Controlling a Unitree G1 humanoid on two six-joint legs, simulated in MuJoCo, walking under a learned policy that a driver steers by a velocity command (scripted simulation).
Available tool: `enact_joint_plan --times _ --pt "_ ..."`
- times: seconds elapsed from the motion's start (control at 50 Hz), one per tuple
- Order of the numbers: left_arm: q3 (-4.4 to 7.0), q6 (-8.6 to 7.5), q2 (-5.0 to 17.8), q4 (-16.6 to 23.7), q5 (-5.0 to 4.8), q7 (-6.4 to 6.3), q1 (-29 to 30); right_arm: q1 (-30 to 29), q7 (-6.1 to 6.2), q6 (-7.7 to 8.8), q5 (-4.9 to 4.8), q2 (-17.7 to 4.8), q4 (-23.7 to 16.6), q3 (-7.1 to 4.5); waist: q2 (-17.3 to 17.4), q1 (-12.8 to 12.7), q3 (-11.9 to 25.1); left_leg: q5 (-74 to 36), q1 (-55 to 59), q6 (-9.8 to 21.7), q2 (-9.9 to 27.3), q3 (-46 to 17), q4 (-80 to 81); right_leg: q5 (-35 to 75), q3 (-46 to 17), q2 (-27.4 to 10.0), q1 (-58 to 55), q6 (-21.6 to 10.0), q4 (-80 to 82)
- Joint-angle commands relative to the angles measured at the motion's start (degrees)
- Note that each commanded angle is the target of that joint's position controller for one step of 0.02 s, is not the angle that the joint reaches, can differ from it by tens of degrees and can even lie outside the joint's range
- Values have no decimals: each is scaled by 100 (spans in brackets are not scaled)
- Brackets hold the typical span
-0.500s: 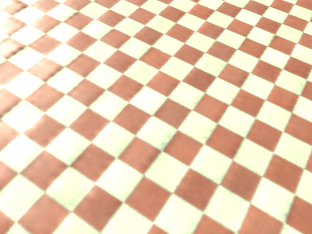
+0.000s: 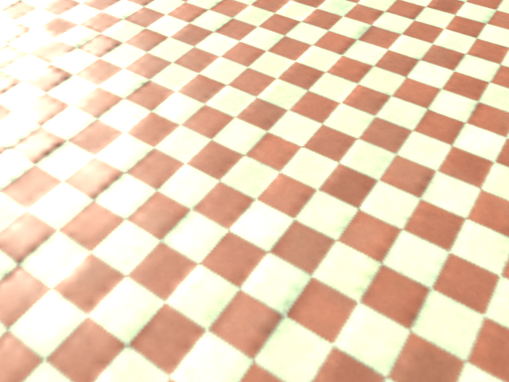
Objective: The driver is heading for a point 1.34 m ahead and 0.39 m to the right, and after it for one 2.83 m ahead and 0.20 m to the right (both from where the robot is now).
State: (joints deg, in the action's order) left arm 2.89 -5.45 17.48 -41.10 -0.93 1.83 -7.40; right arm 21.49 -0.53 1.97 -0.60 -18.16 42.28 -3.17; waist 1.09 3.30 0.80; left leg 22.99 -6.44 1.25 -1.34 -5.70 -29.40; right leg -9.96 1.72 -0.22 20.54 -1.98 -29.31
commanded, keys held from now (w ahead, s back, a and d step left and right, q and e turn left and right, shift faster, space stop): w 0.46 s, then w+e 0.24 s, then e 0.30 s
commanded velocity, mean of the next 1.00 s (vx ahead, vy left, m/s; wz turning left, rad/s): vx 0.42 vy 0.00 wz -0.18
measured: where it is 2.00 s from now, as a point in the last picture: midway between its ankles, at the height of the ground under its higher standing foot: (265, 343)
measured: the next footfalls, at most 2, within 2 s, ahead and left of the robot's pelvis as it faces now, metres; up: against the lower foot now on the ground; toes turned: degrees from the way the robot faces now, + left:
left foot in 0.48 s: +0.43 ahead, +0.11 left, +0.00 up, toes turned +0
right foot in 0.96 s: +0.66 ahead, -0.15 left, +0.00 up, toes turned -15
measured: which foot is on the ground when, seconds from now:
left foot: down 0.00-0.00, up 0.02-0.46, down 0.48-0.96, up 0.98-1.00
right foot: down 0.00-0.50, up 0.52-0.94, down 0.96-1.00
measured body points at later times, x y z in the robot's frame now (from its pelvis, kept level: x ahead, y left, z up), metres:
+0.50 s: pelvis +0.27 +0.01 -0.01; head +0.31 +0.01 +0.43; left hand +0.24 +0.30 -0.14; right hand +0.51 -0.22 -0.08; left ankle +0.40 +0.10 -0.73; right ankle +0.05 -0.11 -0.71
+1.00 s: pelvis +0.52 -0.03 -0.02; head +0.56 -0.06 +0.43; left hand +0.77 +0.18 -0.10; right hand +0.54 -0.34 -0.14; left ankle +0.40 +0.11 -0.70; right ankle +0.62 -0.14 -0.73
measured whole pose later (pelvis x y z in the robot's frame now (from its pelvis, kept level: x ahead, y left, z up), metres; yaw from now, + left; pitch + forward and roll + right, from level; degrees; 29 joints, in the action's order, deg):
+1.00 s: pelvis +0.52 -0.03 -0.02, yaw -15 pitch +2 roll +2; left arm 3.5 -1.7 17.2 -35.5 0.3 2.2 -7.7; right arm 11.9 1.2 2.0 0.1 -17.2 45.8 -3.9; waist -0.9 1.5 -4.2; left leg 30.1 -9.1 -1.7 1.5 8.2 -47.6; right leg -5.3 1.2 1.1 30.3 -4.7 -34.5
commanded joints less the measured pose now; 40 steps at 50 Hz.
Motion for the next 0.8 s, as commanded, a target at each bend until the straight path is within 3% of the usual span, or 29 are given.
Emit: enact_joint_plan --times 0.02,0.04,0.06,0.1,0.14,0.18,0.26,0.32,0.38,0.42,0.44,0.46,0.48,0.5,0.52,0.54,0.56,0.58,0.6,0.62,0.66,0.72,0.76,0.8 --pt "428 -54 1457 -102 50 -24 -1945 -386 75 265 -21 -419 -764 -30 -1681 -959 901 988 -3577 -56 -225 32 -3320 -2010 -4176 -2206 -3487 -1496 1520" --pt "292 -44 1083 -61 11 -21 -1644 -469 53 305 -128 -765 -728 -134 -1125 -859 362 710 -4097 -7 139 -182 -3869 -2565 -3904 -2184 -3180 -1407 1606" --pt "222 -21 866 15 40 -33 -1392 -623 22 316 -143 -759 -702 -131 -881 -755 17 224 -4187 48 375 -45 -3936 -2337 -3284 -1926 -2816 -1225 1624" --pt "129 3 652 99 125 -49 -1018 -818 -8 321 -23 -612 -683 -130 -610 -577 -305 -553 -3987 35 683 65 -3491 -1182 -2442 -1527 -2138 -1078 1831" --pt "112 -10 643 120 121 -69 -937 -746 -43 283 5 -418 -628 -97 -708 -454 -295 -975 -3622 -74 745 203 -3230 -196 -1859 -1289 -1746 -1063 2029" --pt "120 -33 692 61 74 -90 -1002 -888 -30 248 40 -321 -670 -69 -586 -436 -318 -1340 -3664 -217 750 315 -2838 749 -1418 -1192 -1674 -1099 2115" --pt "132 27 792 -110 34 -162 -1235 -1625 -72 325 34 -46 -844 52 -517 -653 -432 -2463 -3211 -287 599 546 -1191 1571 -667 -891 -1500 -901 2160" --pt "152 77 886 -288 -14 -195 -1617 -2212 -179 387 -26 -3 -978 87 -486 -861 -581 -2945 -2942 -216 441 640 -401 1421 -647 -1038 -1661 -895 2189" --pt "179 166 928 -427 -48 -213 -1758 -2460 -279 421 -51 -120 -1081 50 -514 -778 -625 -2669 -2984 6 367 547 7 1870 -702 -1330 -2287 -817 1929" --pt "218 224 1031 -453 -41 -242 -1717 -2245 -296 418 -31 -291 -1045 -21 -622 -547 -391 -2201 -2553 191 203 629 92 3065 -672 -1404 -2639 -707 1460" --pt "240 258 1106 -449 -26 -260 -1670 -1858 -268 401 -17 -449 -954 -100 -722 -307 -67 -1968 -1969 321 36 761 74 4084 -605 -1356 -2723 -649 924" --pt "215 309 1069 -421 -7 -279 -1574 -1039 -213 380 -17 -667 -728 -225 -668 158 472 -2122 -825 514 -80 899 244 4664 -394 -1131 -2508 -507 -85" --pt "112 301 862 -304 81 -291 -1613 -64 -132 347 42 -949 -540 -321 -441 557 1258 -2280 1099 833 668 158 -97 3450 -397 -925 -1296 -352 -1575" --pt "-124 199 53 -151 87 -234 -2400 348 -112 334 140 -1480 -452 -435 1065 163 2185 -1089 3273 1757 2295 -2694 148 -489 -286 166 1107 55 -3917" --pt "-48 85 492 -275 -33 -203 -2172 407 -106 330 73 -917 -464 -306 1066 406 2440 -522 3204 1774 2484 -3720 891 -2242 -1088 251 1711 26 -4586" --pt "85 43 872 -78 -215 -170 -1518 27 -68 317 43 -667 -436 -213 761 390 1318 -545 2377 1456 2277 -2672 1049 -1934 -1027 -67 2148 3 -4761" --pt "73 21 841 19 -204 -175 -1169 -326 -53 315 42 -549 -429 -175 352 212 721 -992 1492 1270 2045 -1887 1207 -1418 -848 -363 2064 1 -4475" --pt "85 39 759 49 -111 -183 -999 -612 -66 331 78 -418 -393 -143 163 21 324 -1341 764 1175 1825 -1397 1425 -1089 -786 -535 1904 41 -4144" --pt "117 124 706 -5 -92 -187 -1116 -817 -77 381 125 -273 -387 -107 303 -194 138 -1585 248 1101 1628 -947 1663 -828 -822 -698 1569 74 -3950" --pt "104 216 580 -76 -105 -187 -1317 -942 -87 429 139 -247 -351 -118 441 -332 101 -1661 -99 1110 1567 -687 1874 -681 -816 -752 1280 128 -3885" --pt "78 361 377 -101 -92 -212 -1392 -1059 -95 530 119 -282 -222 -154 380 -465 -117 -1978 -522 1166 1555 -192 2178 -524 -802 -801 1244 242 -3726" --pt "92 391 353 75 -25 -245 -969 -1099 -48 571 164 -401 -59 -194 238 -441 -423 -2769 -539 1105 1462 503 2289 277 -866 -773 1641 362 -3003" --pt "62 316 265 195 20 -167 -677 -1249 18 521 160 -483 -48 -199 213 -409 -475 -3682 -609 928 1186 1166 2128 1017 -537 -653 1314 360 -1979" --pt "9 259 107 378 64 -52 -185 -1048 99 449 131 -611 31 -222 132 -161 -420 -4151 -412 854 1183 1427 1949 1606 -186 -499 1080 344 -1214"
